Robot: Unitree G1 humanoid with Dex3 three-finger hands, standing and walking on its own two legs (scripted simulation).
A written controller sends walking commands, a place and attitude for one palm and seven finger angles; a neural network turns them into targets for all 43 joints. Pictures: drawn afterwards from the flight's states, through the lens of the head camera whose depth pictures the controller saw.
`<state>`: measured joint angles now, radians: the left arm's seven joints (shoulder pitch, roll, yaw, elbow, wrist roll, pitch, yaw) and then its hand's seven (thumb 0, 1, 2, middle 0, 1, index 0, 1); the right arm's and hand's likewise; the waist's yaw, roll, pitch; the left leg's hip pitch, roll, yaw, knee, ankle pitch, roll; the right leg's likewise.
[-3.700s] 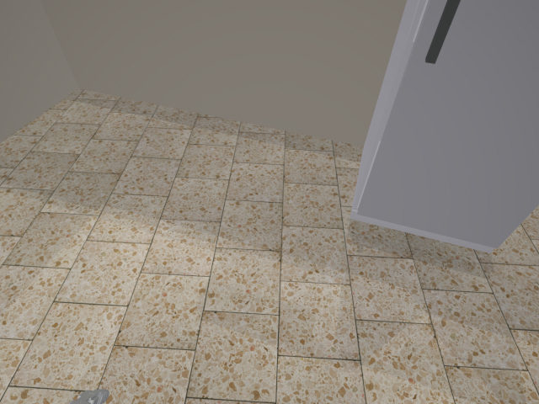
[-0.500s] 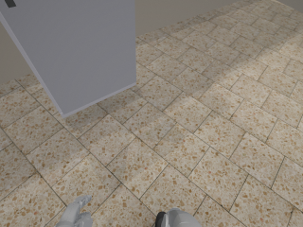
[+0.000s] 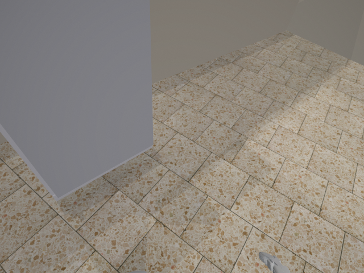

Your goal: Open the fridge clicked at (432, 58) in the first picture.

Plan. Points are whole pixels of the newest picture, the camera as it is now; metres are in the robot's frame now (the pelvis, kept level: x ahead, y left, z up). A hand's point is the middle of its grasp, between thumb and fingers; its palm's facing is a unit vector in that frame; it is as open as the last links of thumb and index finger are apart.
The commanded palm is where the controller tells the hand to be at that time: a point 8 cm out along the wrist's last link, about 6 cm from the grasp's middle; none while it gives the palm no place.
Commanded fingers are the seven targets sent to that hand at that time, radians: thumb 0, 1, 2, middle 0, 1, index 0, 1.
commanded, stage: walk to a spot facing it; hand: left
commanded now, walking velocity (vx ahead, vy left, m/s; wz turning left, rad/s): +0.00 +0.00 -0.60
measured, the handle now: out of the picture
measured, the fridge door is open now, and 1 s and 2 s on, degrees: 0 0 0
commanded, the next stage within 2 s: turn to face it in 0.14 s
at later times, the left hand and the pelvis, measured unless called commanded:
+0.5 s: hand (146, 222) +0.27 +0.12 -0.15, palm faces -0.18 -0.96 -0.21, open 7.4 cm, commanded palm none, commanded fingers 0.00 0.90 0.90 -0.20 -0.30 -0.20 -0.30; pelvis +0.12 -0.03 +0.00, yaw -7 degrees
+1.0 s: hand (91, 255) +0.17 +0.24 -0.16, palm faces +0.19 -0.95 -0.24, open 7.4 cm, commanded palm none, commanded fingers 0.00 0.90 0.90 -0.20 -0.30 -0.20 -0.30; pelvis +0.12 +0.02 +0.02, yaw +8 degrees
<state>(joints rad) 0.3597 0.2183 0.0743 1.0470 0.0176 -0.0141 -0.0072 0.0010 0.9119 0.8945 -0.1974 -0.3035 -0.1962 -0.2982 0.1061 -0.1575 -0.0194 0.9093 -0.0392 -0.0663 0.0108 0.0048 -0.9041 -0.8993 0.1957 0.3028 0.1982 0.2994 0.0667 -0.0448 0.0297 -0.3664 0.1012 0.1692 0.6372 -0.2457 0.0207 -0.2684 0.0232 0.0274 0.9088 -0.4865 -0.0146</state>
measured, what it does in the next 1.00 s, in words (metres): walks ahead: right foot, then left foot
